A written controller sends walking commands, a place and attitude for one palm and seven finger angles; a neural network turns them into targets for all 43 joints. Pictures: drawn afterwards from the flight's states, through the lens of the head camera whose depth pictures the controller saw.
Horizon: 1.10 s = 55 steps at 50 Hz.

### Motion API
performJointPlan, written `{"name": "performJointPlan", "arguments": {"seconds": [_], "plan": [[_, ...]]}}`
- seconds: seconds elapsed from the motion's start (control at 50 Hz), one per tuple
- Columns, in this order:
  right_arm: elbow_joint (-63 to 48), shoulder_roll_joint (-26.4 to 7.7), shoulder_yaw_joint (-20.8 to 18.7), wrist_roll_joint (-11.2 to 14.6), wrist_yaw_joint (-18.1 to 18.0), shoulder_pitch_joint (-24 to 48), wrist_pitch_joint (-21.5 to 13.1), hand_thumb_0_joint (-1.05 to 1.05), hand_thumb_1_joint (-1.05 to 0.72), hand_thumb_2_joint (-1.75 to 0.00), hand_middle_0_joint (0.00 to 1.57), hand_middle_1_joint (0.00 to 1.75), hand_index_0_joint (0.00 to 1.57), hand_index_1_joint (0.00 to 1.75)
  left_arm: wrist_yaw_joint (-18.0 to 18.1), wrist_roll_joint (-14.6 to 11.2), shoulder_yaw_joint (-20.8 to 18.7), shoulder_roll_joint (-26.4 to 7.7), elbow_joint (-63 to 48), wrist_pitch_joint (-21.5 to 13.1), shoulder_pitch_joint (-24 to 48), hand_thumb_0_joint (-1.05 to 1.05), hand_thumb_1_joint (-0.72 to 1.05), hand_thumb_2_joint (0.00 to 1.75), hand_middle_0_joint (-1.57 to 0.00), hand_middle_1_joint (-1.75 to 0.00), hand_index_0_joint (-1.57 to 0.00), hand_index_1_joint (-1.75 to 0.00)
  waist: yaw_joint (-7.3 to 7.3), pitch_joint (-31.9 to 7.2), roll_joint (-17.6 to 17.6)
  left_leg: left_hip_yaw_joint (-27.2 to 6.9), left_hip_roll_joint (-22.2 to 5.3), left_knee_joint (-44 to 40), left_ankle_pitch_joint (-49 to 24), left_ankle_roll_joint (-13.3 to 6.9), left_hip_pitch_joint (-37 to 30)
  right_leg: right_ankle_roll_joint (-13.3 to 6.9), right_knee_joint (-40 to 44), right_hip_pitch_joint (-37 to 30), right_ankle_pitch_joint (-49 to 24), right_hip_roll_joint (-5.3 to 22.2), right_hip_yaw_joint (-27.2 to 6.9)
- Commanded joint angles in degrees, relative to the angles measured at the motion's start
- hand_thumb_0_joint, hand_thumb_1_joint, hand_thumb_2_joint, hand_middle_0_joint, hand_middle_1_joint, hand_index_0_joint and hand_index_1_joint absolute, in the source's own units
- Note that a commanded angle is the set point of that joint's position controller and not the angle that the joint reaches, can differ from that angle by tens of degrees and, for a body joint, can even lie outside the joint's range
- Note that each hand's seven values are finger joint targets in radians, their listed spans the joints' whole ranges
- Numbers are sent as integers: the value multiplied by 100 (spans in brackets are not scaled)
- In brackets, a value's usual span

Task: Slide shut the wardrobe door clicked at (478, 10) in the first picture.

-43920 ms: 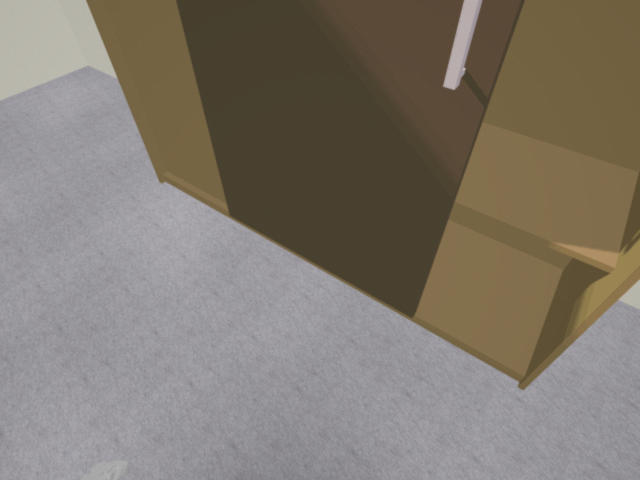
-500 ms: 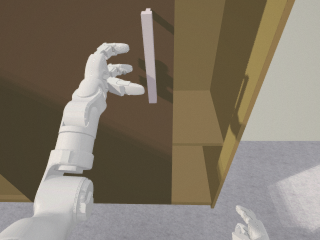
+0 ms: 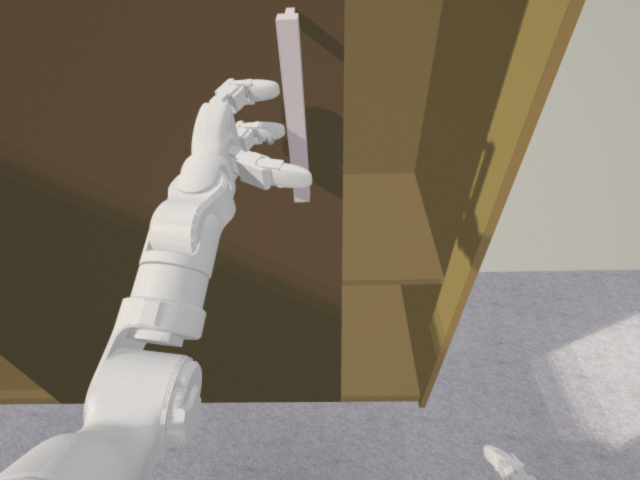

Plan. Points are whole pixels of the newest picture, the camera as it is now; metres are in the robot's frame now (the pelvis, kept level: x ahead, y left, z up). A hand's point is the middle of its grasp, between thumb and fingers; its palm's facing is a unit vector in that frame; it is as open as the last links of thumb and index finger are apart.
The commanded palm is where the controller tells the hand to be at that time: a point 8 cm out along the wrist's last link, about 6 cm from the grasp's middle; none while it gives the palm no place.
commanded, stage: feel for the door with the fingertips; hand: left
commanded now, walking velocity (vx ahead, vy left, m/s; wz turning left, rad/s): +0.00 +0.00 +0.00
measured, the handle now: (296, 114) +0.49 +0.05 +0.24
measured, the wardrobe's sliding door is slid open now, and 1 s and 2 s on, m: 0.25 0.25 0.25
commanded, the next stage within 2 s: slide the fingers in behind the handle in 0.44 s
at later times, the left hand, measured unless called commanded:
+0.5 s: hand (283, 130) +0.44 +0.06 +0.25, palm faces +0.03 -1.00 +0.00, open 13.9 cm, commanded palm +0.42 +0.12 +0.25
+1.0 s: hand (286, 134) +0.43 +0.06 +0.25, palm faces +0.01 -1.00 +0.01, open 14.0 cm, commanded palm +0.41 +0.11 +0.25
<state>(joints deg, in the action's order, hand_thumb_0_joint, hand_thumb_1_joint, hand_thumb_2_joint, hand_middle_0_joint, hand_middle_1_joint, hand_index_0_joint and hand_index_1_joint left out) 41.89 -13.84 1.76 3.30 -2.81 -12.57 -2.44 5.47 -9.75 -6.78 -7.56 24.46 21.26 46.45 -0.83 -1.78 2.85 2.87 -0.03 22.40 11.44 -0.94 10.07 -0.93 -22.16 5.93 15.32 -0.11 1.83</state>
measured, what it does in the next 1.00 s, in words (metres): stands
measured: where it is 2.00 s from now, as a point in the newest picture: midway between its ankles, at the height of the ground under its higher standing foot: outside the picture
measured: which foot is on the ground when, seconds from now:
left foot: down 0.00-1.00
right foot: down 0.00-1.00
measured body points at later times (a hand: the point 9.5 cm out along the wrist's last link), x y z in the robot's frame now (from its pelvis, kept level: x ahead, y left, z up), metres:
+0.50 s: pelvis +0.00 -0.01 +0.00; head -0.01 -0.03 +0.45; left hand +0.44 +0.11 +0.25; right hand +0.13 -0.25 -0.12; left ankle +0.01 +0.11 -0.74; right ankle -0.04 -0.11 -0.74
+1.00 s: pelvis +0.00 -0.01 +0.00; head -0.01 -0.03 +0.45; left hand +0.43 +0.11 +0.25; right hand +0.14 -0.24 -0.11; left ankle +0.01 +0.11 -0.74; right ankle -0.04 -0.11 -0.74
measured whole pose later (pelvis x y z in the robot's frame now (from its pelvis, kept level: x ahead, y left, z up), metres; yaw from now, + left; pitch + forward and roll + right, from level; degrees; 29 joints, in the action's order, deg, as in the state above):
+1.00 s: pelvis +0.00 -0.01 +0.00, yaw +0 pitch -1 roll +0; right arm 41.9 -13.3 1.5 2.8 -2.7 -12.0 -2.5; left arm 8.1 -8.8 -6.6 -5.9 29.5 19.2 49.8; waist -1.1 -2.1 2.7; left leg 2.7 -0.3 21.9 11.1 -0.6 10.2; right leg -1.3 -22.1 6.3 15.2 -0.4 1.9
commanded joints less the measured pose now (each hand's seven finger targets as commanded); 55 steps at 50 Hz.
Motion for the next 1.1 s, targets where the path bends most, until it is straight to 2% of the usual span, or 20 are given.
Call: {"name": "performJointPlan", "arguments": {"seconds": [0.0,0.04,0.1,0.14,0.16,0.18,0.26,0.28,0.32,0.36,0.4,0.44,0.64,0.68,0.72,0.86,0.9,0.96,1.02,1.08], "plan": [[-848,-535,-161,-23,14,826,-283,0,-90,-90,20,30,20,30,208,48,-68,-639,-1343,-363,3205,0,-50,30,-30,-120,-30,-120,10,-1658,-483,-211,-40,-3,-1541,-134,-1145,-24,196,154,-1940,-89,-4],[-855,-510,-173,-36,22,845,-284,0,-90,-90,20,30,20,30,282,76,-36,-560,-1358,-362,3178,0,-50,30,-30,-120,-30,-120,6,-1766,-572,-205,-39,34,-1652,-143,-1207,-23,169,127,-2058,-94,-11],[-788,-543,-175,-72,4,792,-204,0,-90,-90,20,30,20,30,380,95,-420,-948,-1066,-345,3116,0,-50,30,-30,-120,-30,-120,60,-1752,-868,-163,-19,6,-1606,-159,-1031,8,192,-43,-2160,-75,-40],[-791,-510,-156,-62,-5,801,-186,0,-90,-90,20,30,20,30,360,168,-125,-703,-1026,-366,3444,0,-50,30,-30,-120,-30,-120,-46,-1585,-674,-123,-15,-8,-1482,-164,-1017,18,220,83,-2077,-47,-59],[-773,-521,-168,-69,1,760,-167,0,-90,-90,20,30,20,30,371,194,-92,-695,-962,-405,3388,0,-50,30,-30,-120,-30,-120,-27,-1619,-747,-148,-27,-9,-1485,-157,-1034,2,215,51,-2014,-49,-37],[-793,-496,-165,-56,4,784,-190,0,-90,-90,20,30,20,30,352,186,5,-551,-992,-435,3492,0,-50,30,-30,-120,-30,-120,-64,-1612,-485,-142,-21,8,-1492,-160,-1107,-3,227,129,-2055,-47,-66],[-717,-566,-176,-66,-37,685,-155,0,-90,-90,20,30,20,30,283,109,-238,-802,-443,-427,3316,0,-50,30,-30,-120,-30,-120,-26,-1575,-932,-143,-9,-6,-1469,-170,-939,19,246,11,-2129,-38,-67],[-732,-544,-158,-65,-32,678,-177,0,-90,-90,20,30,20,30,264,114,-135,-688,-563,-473,3578,0,-50,30,-30,-120,-30,-120,-70,-1595,-636,-130,13,-9,-1453,-174,-974,19,233,59,-2185,-20,-91],[-732,-518,-159,-56,-27,633,-192,0,-90,-90,20,30,20,30,281,143,-68,-593,-462,-506,3638,0,-50,30,-30,-120,-30,-120,-89,-1592,-620,-152,12,10,-1430,-168,-993,11,224,132,-2120,-32,-73],[-673,-571,-183,-69,-44,555,-181,0,-90,-90,20,30,20,30,287,144,-191,-782,-211,-546,3601,0,-50,30,-30,-120,-30,-120,-83,-1564,-905,-160,-6,0,-1391,-180,-897,25,247,80,-2072,-27,-69],[-698,-571,-194,-67,-58,541,-211,0,-90,-90,20,30,20,30,271,142,-303,-923,-316,-628,3785,0,-50,30,-30,-120,-30,-120,-78,-1718,-796,-129,16,8,-1436,-197,-922,35,226,10,-2211,-15,-108],[-686,-550,-193,-60,-52,490,-237,0,-90,-90,20,30,20,30,248,177,-149,-766,-290,-682,3933,0,-50,30,-30,-120,-30,-120,-120,-1729,-632,-130,22,40,-1502,-188,-957,21,188,63,-2278,-21,-91],[-700,-573,-240,-57,-20,445,-343,0,-90,-90,20,30,20,30,165,100,-157,-710,-456,-793,3701,0,-50,30,-30,-120,-30,-120,-58,-1948,-690,-146,27,80,-1748,-196,-1057,9,135,-43,-2538,-52,-65],[-696,-599,-230,-50,-22,481,-320,0,-90,-90,20,30,20,30,157,72,-282,-863,-438,-803,3552,0,-50,30,-30,-120,-30,-120,-21,-1802,-835,-146,18,16,-1629,-193,-942,14,171,-102,-2420,-50,-51],[-718,-573,-221,-31,-14,507,-324,0,-90,-90,20,30,20,30,164,115,-229,-840,-504,-777,3546,0,-50,30,-30,-120,-30,-120,-26,-1686,-662,-123,17,16,-1503,-197,-950,19,206,22,-2274,-49,-67],[-747,-565,-213,-53,-14,609,-273,0,-90,-90,20,30,20,30,260,128,-194,-764,-632,-641,3379,0,-50,30,-30,-120,-30,-120,10,-1682,-789,-132,-9,-16,-1476,-188,-961,14,217,-14,-2139,-48,-51],[-801,-527,-207,-45,4,655,-304,0,-90,-90,20,30,20,30,292,120,-113,-634,-914,-659,3456,0,-50,30,-30,-120,-30,-120,-8,-1790,-621,-144,-8,7,-1552,-187,-1083,4,198,8,-2205,-60,-61],[-753,-554,-204,-56,-3,664,-239,0,-90,-90,20,30,20,30,307,117,-155,-689,-676,-572,3238,0,-50,30,-30,-120,-30,-120,7,-1643,-867,-136,-11,-9,-1504,-181,-950,19,224,-26,-2171,-51,-45],[-746,-505,-182,-37,-7,691,-235,0,-90,-90,20,30,20,30,341,151,82,-397,-709,-522,3580,0,-50,30,-30,-120,-30,-120,-105,-1492,-592,-142,-2,8,-1352,-175,-1015,18,246,224,-2012,-59,-52],[-681,-538,-193,-66,-33,633,-235,0,-90,-90,20,30,20,30,412,130,-30,-518,-549,-536,3791,0,-50,30,-30,-120,-30,-120,-122,-1566,-665,-180,-4,5,-1290,-180,-1003,16,260,236,-1889,-54,-67]]}}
